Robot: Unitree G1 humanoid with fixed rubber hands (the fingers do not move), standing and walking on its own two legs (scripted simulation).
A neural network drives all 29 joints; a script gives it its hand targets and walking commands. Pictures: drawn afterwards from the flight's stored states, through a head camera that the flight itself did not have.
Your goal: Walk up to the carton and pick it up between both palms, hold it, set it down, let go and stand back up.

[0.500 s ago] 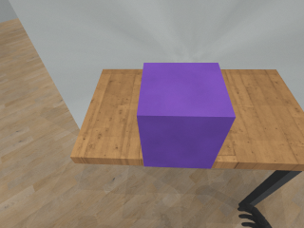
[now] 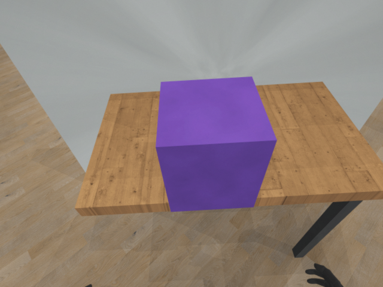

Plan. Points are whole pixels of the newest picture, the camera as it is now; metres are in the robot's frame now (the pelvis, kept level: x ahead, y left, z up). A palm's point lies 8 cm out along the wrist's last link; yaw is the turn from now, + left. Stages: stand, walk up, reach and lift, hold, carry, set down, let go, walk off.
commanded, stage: walk up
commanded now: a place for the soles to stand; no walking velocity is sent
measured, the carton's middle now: (209, 147) +0.42 -0.03 +0.05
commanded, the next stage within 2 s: none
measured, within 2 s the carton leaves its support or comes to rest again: neither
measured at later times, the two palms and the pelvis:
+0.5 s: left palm out of the picture +0.13 +0.27 -0.08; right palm out of the picture +0.07 -0.26 -0.09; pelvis +0.00 +0.01 +0.00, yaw -7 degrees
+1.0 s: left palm out of the picture +0.10 +0.30 -0.11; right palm out of the picture +0.12 -0.24 -0.08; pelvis +0.03 +0.02 +0.00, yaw -3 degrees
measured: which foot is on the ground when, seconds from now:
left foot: down 0.00-0.66, up 0.68-0.94, down 0.96-1.00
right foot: down 0.00-0.98, up 1.00-1.00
